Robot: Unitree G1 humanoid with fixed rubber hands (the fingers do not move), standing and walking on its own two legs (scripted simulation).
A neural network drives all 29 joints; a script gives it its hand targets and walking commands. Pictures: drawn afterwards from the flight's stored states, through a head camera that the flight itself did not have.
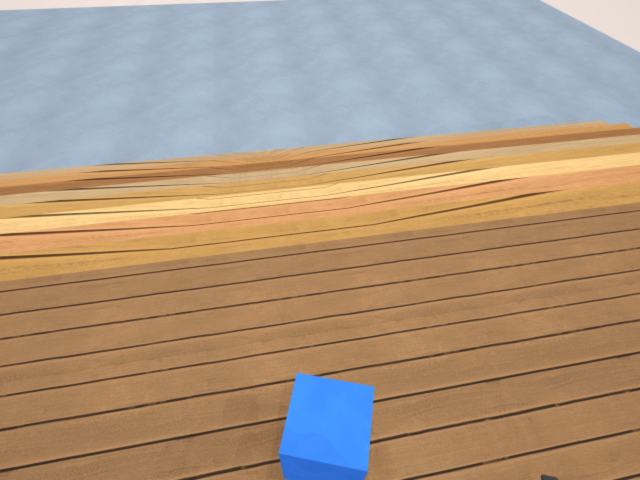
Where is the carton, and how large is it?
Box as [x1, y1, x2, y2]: [279, 373, 373, 479]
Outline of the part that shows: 297,373 279,449 279,457 284,478 363,479 367,471 373,386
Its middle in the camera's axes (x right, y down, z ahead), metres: +0.02 +0.54 +1.05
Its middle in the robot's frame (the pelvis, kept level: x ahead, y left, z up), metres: +0.39 -0.03 -0.66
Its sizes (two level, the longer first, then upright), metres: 0.210 0.200 0.250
